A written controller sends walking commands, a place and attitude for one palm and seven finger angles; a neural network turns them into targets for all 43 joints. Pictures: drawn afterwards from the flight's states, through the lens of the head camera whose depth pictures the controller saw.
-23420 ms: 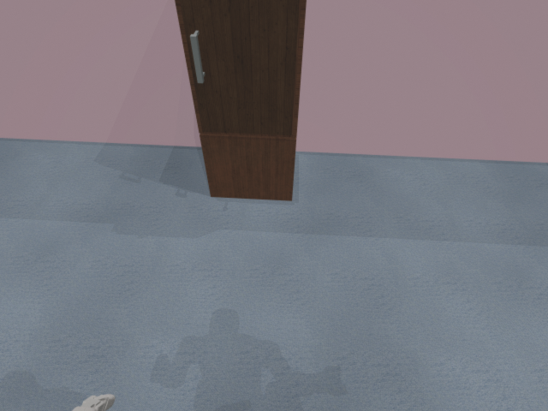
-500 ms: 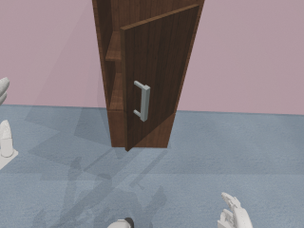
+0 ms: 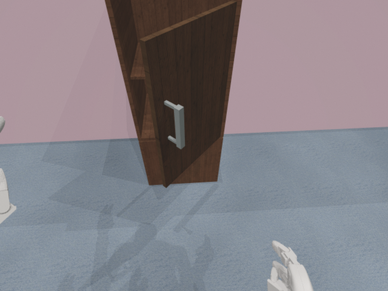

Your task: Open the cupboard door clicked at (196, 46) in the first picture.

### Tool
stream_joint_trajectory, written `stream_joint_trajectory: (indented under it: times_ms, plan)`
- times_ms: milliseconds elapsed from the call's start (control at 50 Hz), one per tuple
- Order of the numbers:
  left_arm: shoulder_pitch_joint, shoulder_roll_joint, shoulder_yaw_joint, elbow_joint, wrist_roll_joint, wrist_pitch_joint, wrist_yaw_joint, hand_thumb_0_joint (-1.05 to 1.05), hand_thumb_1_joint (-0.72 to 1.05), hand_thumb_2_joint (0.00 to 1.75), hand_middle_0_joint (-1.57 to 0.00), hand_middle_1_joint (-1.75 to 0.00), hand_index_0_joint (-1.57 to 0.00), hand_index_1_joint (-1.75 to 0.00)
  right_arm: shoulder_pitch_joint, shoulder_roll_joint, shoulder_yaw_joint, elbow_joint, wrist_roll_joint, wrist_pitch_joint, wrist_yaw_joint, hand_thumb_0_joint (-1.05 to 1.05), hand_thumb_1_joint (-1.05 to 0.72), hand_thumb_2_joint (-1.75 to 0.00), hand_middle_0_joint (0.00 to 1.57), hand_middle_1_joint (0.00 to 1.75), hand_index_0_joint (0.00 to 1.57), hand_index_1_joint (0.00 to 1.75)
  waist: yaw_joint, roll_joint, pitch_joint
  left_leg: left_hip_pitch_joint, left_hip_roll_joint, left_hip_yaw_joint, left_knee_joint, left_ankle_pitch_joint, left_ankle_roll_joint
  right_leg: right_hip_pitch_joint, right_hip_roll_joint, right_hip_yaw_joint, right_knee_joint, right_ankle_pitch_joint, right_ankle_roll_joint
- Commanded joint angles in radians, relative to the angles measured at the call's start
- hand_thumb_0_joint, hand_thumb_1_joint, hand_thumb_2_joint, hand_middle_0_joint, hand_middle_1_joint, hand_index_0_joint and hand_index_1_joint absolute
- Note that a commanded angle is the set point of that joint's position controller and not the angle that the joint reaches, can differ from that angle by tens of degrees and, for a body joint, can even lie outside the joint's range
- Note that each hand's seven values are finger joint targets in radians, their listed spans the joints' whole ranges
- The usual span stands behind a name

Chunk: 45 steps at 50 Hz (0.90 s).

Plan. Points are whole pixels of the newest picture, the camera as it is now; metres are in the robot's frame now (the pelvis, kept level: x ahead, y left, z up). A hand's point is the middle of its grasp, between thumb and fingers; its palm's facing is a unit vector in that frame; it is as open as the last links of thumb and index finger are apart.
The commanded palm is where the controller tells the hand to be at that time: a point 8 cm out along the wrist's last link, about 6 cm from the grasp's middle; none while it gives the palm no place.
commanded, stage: stop stepping back and stand still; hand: left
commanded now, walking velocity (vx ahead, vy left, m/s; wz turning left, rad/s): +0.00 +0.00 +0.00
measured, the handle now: (174, 125) +0.58 +0.07 -0.01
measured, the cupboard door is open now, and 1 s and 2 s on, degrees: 47 47 47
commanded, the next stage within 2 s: let the arm hang, fingers relaxed in 1.04 s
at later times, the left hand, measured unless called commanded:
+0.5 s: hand out of the picture +0.18 +0.27 +0.19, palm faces +0.41 -0.74 -0.53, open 7.4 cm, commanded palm +0.12 +0.31 +0.19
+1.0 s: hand out of the picture +0.14 +0.31 +0.17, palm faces +0.44 -0.76 -0.48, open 7.4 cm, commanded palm +0.08 +0.35 +0.19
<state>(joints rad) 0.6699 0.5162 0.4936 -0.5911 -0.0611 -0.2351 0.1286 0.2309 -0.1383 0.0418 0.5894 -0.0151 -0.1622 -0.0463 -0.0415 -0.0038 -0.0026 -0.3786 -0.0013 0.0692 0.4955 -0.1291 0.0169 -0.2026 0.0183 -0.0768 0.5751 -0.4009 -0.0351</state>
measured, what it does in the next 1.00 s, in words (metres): steps on the spot: left foot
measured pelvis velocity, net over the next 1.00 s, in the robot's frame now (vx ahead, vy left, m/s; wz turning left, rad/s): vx -0.05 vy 0.04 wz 0.04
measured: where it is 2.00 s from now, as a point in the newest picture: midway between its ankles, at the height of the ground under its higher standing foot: outside the picture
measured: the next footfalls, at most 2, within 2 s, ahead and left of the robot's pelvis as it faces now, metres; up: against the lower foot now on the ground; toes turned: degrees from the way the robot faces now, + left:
left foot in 0.26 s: +0.03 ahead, +0.15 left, +0.00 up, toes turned +5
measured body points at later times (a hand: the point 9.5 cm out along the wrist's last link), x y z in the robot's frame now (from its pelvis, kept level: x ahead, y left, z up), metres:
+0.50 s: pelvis -0.01 +0.01 +0.01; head +0.00 +0.01 +0.46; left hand +0.15 +0.31 +0.22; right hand +0.18 -0.23 -0.06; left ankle -0.01 +0.15 -0.73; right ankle -0.03 -0.08 -0.73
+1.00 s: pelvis -0.05 +0.04 +0.01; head -0.04 +0.04 +0.46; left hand +0.11 +0.35 +0.20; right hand +0.12 -0.18 -0.07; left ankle -0.01 +0.15 -0.73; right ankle -0.03 -0.07 -0.73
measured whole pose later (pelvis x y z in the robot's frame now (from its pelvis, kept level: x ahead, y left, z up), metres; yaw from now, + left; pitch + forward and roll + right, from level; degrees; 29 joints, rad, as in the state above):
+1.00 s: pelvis -0.05 +0.04 +0.01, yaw +2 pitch -1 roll -1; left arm 0.55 0.40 0.40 -0.44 -0.04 -0.18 0.15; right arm 0.22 -0.20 0.03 0.63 0.00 -0.13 -0.08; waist 0.00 0.03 0.02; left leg -0.24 0.02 0.05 0.41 -0.16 0.02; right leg -0.17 -0.02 -0.10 0.37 -0.18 0.00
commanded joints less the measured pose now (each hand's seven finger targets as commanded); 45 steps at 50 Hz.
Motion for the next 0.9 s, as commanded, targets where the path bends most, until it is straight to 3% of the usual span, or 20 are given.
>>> stream_joint_trajectory:
  times_ms: [0, 20, 40, 100, 160, 200, 240, 260, 280, 320, 340, 400, 460, 540, 640, 660, 760, 840, 880]
  plan:
    - [-0.116, 0.096, 0.083, 0.077, -0.013, 0.018, 0.035, 0.00, 0.90, 0.90, -0.20, -0.30, -0.20, -0.30, -0.104, -0.178, -0.083, -0.082, 0.013, 0.028, -0.030, 0.00, -0.90, -0.90, 0.20, 0.30, 0.20, 0.30, 0.024, -0.231, 0.059, -0.051, 0.014, -0.105, 0.372, -0.244, -0.047, -0.252, -0.359, 0.471, -0.496, -0.264, -0.122]
    - [-0.154, 0.049, 0.039, 0.139, -0.005, 0.028, 0.032, 0.00, 0.90, 0.90, -0.20, -0.30, -0.20, -0.30, -0.087, -0.177, -0.089, -0.051, 0.016, 0.023, -0.034, 0.00, -0.90, -0.90, 0.20, 0.30, 0.20, 0.30, 0.014, -0.247, 0.067, -0.066, 0.014, -0.127, 0.468, -0.239, -0.042, -0.271, -0.335, 0.430, -0.482, -0.249, -0.104]
    - [-0.179, 0.026, 0.008, 0.182, 0.002, 0.032, 0.024, 0.00, 0.90, 0.90, -0.20, -0.30, -0.20, -0.30, -0.080, -0.189, -0.092, -0.040, 0.016, 0.017, -0.035, 0.00, -0.90, -0.90, 0.20, 0.30, 0.20, 0.30, 0.001, -0.250, 0.073, -0.086, 0.020, -0.127, 0.494, -0.194, -0.035, -0.236, -0.290, 0.350, -0.438, -0.123, -0.069]
    - [-0.323, 0.020, -0.050, 0.208, 0.029, 0.007, 0.021, 0.00, 0.90, 0.90, -0.20, -0.30, -0.20, -0.30, -0.113, -0.181, -0.065, -0.035, 0.018, -0.011, -0.053, 0.00, -0.90, -0.90, 0.20, 0.30, 0.20, 0.30, 0.019, -0.135, 0.054, -0.065, 0.039, -0.066, 0.302, -0.185, -0.016, -0.052, -0.230, 0.196, -0.307, 0.292, -0.043]
    - [-0.485, 0.031, -0.091, 0.039, 0.043, -0.009, 0.033, 0.00, 0.90, 0.90, -0.20, -0.30, -0.20, -0.30, -0.157, -0.181, -0.063, -0.051, 0.019, -0.050, -0.071, 0.00, -0.90, -0.90, 0.20, 0.30, 0.20, 0.30, 0.048, -0.114, 0.013, 0.021, 0.017, -0.017, 0.128, -0.170, 0.013, 0.065, -0.217, 0.170, -0.244, 0.575, -0.011]
    - [-0.420, 0.059, -0.061, -0.104, 0.041, -0.012, 0.049, 0.00, 0.90, 0.90, -0.20, -0.30, -0.20, -0.30, -0.119, -0.184, -0.069, -0.064, 0.012, -0.064, -0.065, 0.00, -0.90, -0.90, 0.20, 0.30, 0.20, 0.30, 0.057, -0.038, -0.072, 0.137, 0.015, -0.022, -0.021, -0.025, 0.026, 0.133, -0.199, 0.143, -0.167, 0.707, 0.027]
    - [-0.317, 0.091, -0.006, -0.219, 0.032, -0.011, 0.062, 0.00, 0.90, 0.90, -0.20, -0.30, -0.20, -0.30, -0.106, -0.201, -0.083, -0.098, 0.013, -0.057, -0.056, 0.00, -0.90, -0.90, 0.20, 0.30, 0.20, 0.30, 0.066, 0.085, -0.154, 0.304, 0.092, -0.081, -0.043, 0.345, 0.040, 0.100, -0.124, 0.093, -0.084, 0.654, 0.074]
    - [-0.244, 0.126, 0.041, -0.231, 0.027, -0.008, 0.065, 0.00, 0.90, 0.90, -0.20, -0.30, -0.20, -0.30, -0.091, -0.205, -0.087, -0.105, 0.016, -0.047, -0.052, 0.00, -0.90, -0.90, 0.20, 0.30, 0.20, 0.30, 0.070, 0.108, -0.178, 0.340, 0.126, -0.103, -0.023, 0.418, 0.039, 0.068, -0.102, 0.081, -0.079, 0.558, 0.079]
    - [-0.190, 0.120, 0.060, -0.246, 0.025, -0.010, 0.064, 0.00, 0.90, 0.90, -0.20, -0.30, -0.20, -0.30, -0.097, -0.197, -0.086, -0.123, 0.023, -0.038, -0.046, 0.00, -0.90, -0.90, 0.20, 0.30, 0.20, 0.30, 0.071, 0.123, -0.170, 0.324, 0.127, -0.092, -0.006, 0.458, 0.034, 0.072, -0.088, 0.080, -0.098, 0.553, 0.071]
    - [-0.123, 0.127, 0.098, -0.232, 0.025, -0.006, 0.063, 0.00, 0.90, 0.90, -0.20, -0.30, -0.20, -0.30, -0.096, -0.174, -0.081, -0.125, 0.023, -0.018, -0.036, 0.00, -0.90, -0.90, 0.20, 0.30, 0.20, 0.30, 0.051, 0.197, -0.164, 0.246, 0.092, -0.051, 0.015, 0.501, 0.004, 0.139, -0.084, 0.059, -0.088, 0.658, 0.036]
    - [-0.101, 0.113, 0.098, -0.203, 0.021, -0.008, 0.061, 0.00, 0.90, 0.90, -0.20, -0.30, -0.20, -0.30, -0.094, -0.173, -0.082, -0.127, 0.026, -0.008, -0.031, 0.00, -0.90, -0.90, 0.20, 0.30, 0.20, 0.30, 0.047, 0.184, -0.164, 0.223, 0.087, -0.045, 0.020, 0.490, -0.006, 0.159, -0.088, 0.061, -0.091, 0.686, 0.030]
    - [-0.042, 0.065, 0.082, -0.060, 0.004, -0.002, 0.050, 0.00, 0.90, 0.90, -0.20, -0.30, -0.20, -0.30, -0.089, -0.172, -0.090, -0.124, 0.030, 0.012, -0.027, 0.00, -0.90, -0.90, 0.20, 0.30, 0.20, 0.30, 0.035, 0.053, -0.135, 0.176, 0.086, -0.053, 0.008, 0.327, -0.021, 0.149, -0.102, 0.078, -0.140, 0.657, 0.031]
    - [-0.008, 0.022, 0.044, 0.041, -0.007, 0.014, 0.036, 0.00, 0.90, 0.90, -0.20, -0.30, -0.20, -0.30, -0.095, -0.185, -0.096, -0.120, 0.033, 0.025, -0.030, 0.00, -0.90, -0.90, 0.20, 0.30, 0.20, 0.30, 0.031, 0.030, -0.091, 0.162, 0.088, -0.066, -0.036, 0.207, -0.017, 0.088, -0.092, 0.077, -0.186, 0.490, 0.036]
    - [-0.072, 0.034, 0.008, 0.015, -0.005, 0.018, 0.026, 0.00, 0.90, 0.90, -0.20, -0.30, -0.20, -0.30, -0.115, -0.194, -0.086, -0.125, 0.030, 0.026, -0.036, 0.00, -0.90, -0.90, 0.20, 0.30, 0.20, 0.30, 0.033, -0.010, -0.049, 0.150, 0.093, -0.086, -0.100, 0.052, -0.005, 0.031, -0.073, 0.076, -0.232, 0.293, 0.049]
    - [-0.219, 0.066, -0.012, -0.098, 0.019, 0.014, 0.035, 0.00, 0.90, 0.90, -0.20, -0.30, -0.20, -0.30, -0.123, -0.195, -0.070, -0.127, 0.018, 0.001, -0.045, 0.00, -0.90, -0.90, 0.20, 0.30, 0.20, 0.30, 0.039, 0.048, -0.013, 0.119, 0.073, -0.098, -0.167, -0.156, 0.000, 0.012, -0.061, 0.074, -0.281, 0.099, 0.051]
    - [-0.263, 0.101, 0.009, -0.145, 0.023, 0.010, 0.040, 0.00, 0.90, 0.90, -0.20, -0.30, -0.20, -0.30, -0.130, -0.197, -0.071, -0.126, 0.015, -0.005, -0.049, 0.00, -0.90, -0.90, 0.20, 0.30, 0.20, 0.30, 0.040, 0.069, -0.015, 0.120, 0.070, -0.102, -0.174, -0.175, 0.000, 0.014, -0.061, 0.075, -0.285, 0.083, 0.050]
    - [-0.230, 0.091, 0.024, -0.153, 0.030, 0.003, 0.054, 0.00, 0.90, 0.90, -0.20, -0.30, -0.20, -0.30, -0.114, -0.187, -0.067, -0.121, 0.011, -0.026, -0.049, 0.00, -0.90, -0.90, 0.20, 0.30, 0.20, 0.30, 0.050, 0.151, -0.046, 0.104, 0.071, -0.122, -0.217, -0.219, -0.003, 0.075, -0.046, 0.055, -0.258, 0.091, 0.045]
    - [-0.158, 0.042, 0.008, -0.066, 0.026, 0.006, 0.049, 0.00, 0.90, 0.90, -0.20, -0.30, -0.20, -0.30, -0.106, -0.183, -0.065, -0.114, 0.014, -0.023, -0.040, 0.00, -0.90, -0.90, 0.20, 0.30, 0.20, 0.30, 0.048, 0.129, -0.016, 0.070, 0.073, -0.123, -0.233, -0.239, -0.010, 0.074, -0.038, 0.049, -0.266, 0.097, 0.045]
    - [-0.127, 0.027, 0.001, -0.026, 0.022, 0.009, 0.042, 0.00, 0.90, 0.90, -0.20, -0.30, -0.20, -0.30, -0.107, -0.183, -0.067, -0.111, 0.016, -0.022, -0.037, 0.00, -0.90, -0.90, 0.20, 0.30, 0.20, 0.30, 0.046, 0.077, 0.002, 0.067, 0.075, -0.127, -0.237, -0.227, -0.016, 0.061, -0.037, 0.044, -0.275, 0.099, 0.047]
